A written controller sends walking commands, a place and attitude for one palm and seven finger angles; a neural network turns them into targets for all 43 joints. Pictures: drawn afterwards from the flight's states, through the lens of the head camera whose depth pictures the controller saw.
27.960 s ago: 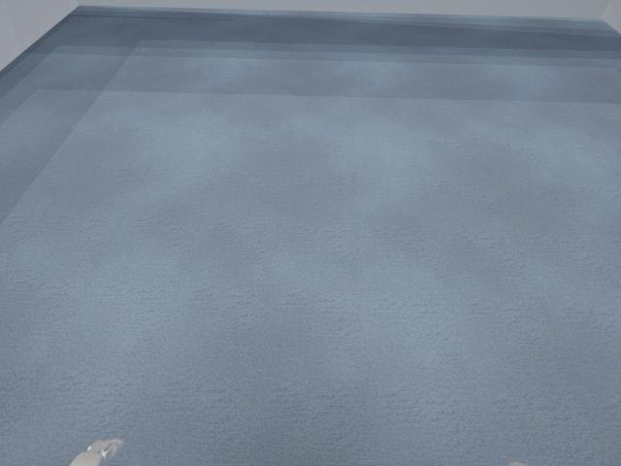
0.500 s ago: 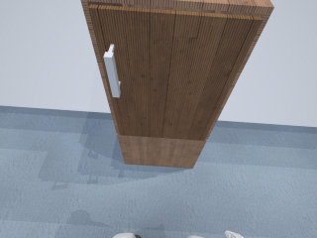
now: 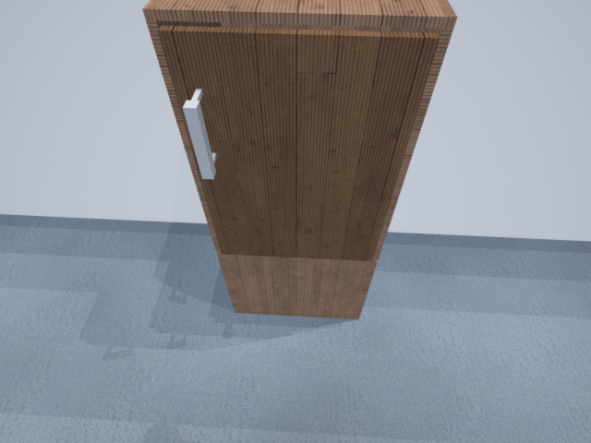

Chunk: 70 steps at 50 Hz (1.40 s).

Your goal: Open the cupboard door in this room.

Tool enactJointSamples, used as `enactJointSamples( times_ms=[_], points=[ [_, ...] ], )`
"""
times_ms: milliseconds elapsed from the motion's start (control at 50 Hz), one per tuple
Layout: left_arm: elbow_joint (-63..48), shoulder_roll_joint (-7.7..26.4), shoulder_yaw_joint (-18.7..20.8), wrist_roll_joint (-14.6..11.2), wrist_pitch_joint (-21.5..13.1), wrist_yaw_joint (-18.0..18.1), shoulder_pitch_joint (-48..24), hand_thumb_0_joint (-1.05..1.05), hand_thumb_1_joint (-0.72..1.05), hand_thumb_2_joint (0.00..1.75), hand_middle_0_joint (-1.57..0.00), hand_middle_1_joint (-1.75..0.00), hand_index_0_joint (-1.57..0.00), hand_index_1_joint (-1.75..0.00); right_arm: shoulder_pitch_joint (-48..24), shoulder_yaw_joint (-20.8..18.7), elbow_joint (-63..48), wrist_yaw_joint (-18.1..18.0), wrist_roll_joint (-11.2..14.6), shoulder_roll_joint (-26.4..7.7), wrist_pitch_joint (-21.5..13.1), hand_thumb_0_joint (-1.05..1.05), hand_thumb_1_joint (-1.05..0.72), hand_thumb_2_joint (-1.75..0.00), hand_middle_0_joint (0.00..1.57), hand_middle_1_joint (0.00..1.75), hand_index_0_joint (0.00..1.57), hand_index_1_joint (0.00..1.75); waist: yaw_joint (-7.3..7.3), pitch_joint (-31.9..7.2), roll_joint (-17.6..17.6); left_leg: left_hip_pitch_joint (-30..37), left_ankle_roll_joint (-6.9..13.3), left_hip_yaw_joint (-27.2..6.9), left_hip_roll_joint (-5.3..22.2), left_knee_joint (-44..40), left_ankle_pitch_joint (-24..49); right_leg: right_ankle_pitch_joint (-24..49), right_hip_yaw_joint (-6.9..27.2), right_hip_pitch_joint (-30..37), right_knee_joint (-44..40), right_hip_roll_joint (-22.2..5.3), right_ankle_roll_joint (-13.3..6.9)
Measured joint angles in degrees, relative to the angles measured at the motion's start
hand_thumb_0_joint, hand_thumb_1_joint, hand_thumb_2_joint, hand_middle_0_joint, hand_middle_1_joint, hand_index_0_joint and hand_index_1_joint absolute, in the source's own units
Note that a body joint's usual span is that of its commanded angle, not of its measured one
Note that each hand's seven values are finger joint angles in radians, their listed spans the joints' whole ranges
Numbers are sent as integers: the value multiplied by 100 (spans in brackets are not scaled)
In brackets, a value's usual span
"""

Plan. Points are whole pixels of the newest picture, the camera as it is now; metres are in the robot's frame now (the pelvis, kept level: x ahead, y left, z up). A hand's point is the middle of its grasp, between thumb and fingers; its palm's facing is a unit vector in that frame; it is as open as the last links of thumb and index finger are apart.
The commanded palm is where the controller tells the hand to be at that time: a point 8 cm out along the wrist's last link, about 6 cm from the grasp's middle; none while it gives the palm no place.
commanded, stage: come to a stop and stand still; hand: left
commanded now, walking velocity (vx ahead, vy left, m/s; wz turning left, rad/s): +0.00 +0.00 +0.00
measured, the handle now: (203, 135) +0.58 +0.22 +0.07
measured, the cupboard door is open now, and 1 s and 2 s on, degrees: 0 0 0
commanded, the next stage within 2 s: look again from close up in 0.34 s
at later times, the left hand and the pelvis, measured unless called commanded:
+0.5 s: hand out of the picture -0.01 +0.19 -0.18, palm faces -0.01 -0.98 -0.18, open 7.4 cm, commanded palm none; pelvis -0.01 +0.02 +0.00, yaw -1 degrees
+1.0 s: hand out of the picture +0.07 +0.25 -0.14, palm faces +0.02 -0.93 -0.36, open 7.4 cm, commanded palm none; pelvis -0.04 +0.00 +0.00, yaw +0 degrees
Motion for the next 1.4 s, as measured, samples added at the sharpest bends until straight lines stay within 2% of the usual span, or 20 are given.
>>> enactJointSamples(
  times_ms=[40, 140, 200, 300, 460, 540, 680, 820, 980, 1160, 1260, 1400],
  points=[
    [52, 44, 16, -48, 41, 10, -7, 0, 90, 90, -20, -30, -20, -30, 74, 37, 11, -28, 0, 30, -102, 0, -91, -90, 19, 30, 20, 30, -22, -22, 18, 320, 67, -21, 46, -773, 429, -48, -43, -142, 180, 32, 68],
    [322, 225, 10, -54, 170, 12, 0, 1, 91, 90, -20, -30, -20, -30, 130, 170, 162, -85, -14, 380, -174, 0, -91, -90, 19, 30, 20, 30, -2, -22, -227, 462, 206, 85, -71, -929, 517, -471, 52, -75, 320, -26, 52],
    [466, 235, -43, -60, 109, 3, 49, 1, 91, 90, -20, -30, -20, -30, 102, 234, 248, -106, 8, 544, -209, 0, -91, -90, 19, 30, 20, 30, 14, -16, -228, 525, 218, 141, -102, -986, 549, 38, 80, 129, -9, -14, 82],
    [643, 68, -136, -77, 50, 8, 173, 0, 91, 90, -20, -30, -19, -30, 100, 222, 379, -130, 26, 521, -216, 1, -94, -90, 20, 30, 20, 30, -34, -30, -30, 620, 229, 134, -64, -1108, 593, 118, 54, 310, -302, 30, 159],
    [679, -82, -240, -69, -4, 23, 321, 0, 90, 90, -20, -30, -20, -30, 166, 275, 344, -98, 26, 543, -266, 1, -93, -90, 20, 30, 20, 30, -96, -13, -58, 662, 227, 164, -68, -1270, 664, 172, 78, 316, -412, 36, 145],
    [313, 16, -205, -30, -67, 2, 412, 1, 90, 90, -20, -30, -20, -30, 291, 217, -64, -110, -24, 398, -383, 0, -92, -90, 20, 30, 20, 30, -187, -68, -30, 395, 223, 81, -73, -839, 481, -62, 11, 82, 27, 0, 95],
    [-92, 371, -40, -25, -40, 9, 238, 1, 90, 90, -20, -30, -20, -30, 65, 70, -410, -158, -38, -91, -322, 0, -91, -90, 20, 30, 20, 30, -195, -262, 118, 341, 160, 41, 50, -350, 212, -265, -19, 77, 402, 98, 43],
    [-246, 749, -38, -52, -80, -41, -146, 1, 90, 90, -20, -30, -20, -30, -281, 83, -530, -72, -59, -472, -287, 0, -91, -90, 20, 30, 20, 30, -185, -382, 144, 461, 106, 20, 78, -544, 409, -98, -45, 195, 228, 135, -15],
    [-247, 943, -110, -61, -74, -94, -361, 1, 90, 90, -20, -30, -20, -30, -302, 188, -468, 28, -71, -622, -282, 0, -91, -90, 20, 30, 20, 30, -179, -402, 120, 496, 75, -32, 75, -925, 747, 221, -110, 265, -170, 149, -49],
    [47, 758, -173, -71, -20, -65, -118, 1, 90, 90, -20, -30, -20, -30, 16, 274, -97, 48, -71, -439, -205, 0, -91, -90, 20, 30, 20, 30, -184, -315, 96, 469, 64, -59, 70, -1076, 892, 366, -140, 270, -361, 152, -42],
    [206, 425, -180, -53, 59, -45, 320, 1, 90, 90, -20, -30, -20, -30, 387, 313, 130, 34, -82, -106, -121, 0, -91, -90, 20, 30, 20, 30, -158, -369, 63, 387, 115, -34, 94, -866, 597, 93, -94, 208, -227, 185, -42],
    [418, -52, -149, -29, 81, -69, 928, 1, 90, 90, -20, -30, -20, -30, 917, 315, 355, 0, -42, 402, -173, 0, -91, -90, 20, 30, 20, 30, -148, -306, -28, 414, 182, 42, 80, -613, 437, -357, 17, 160, 151, 182, -67]
  ],
)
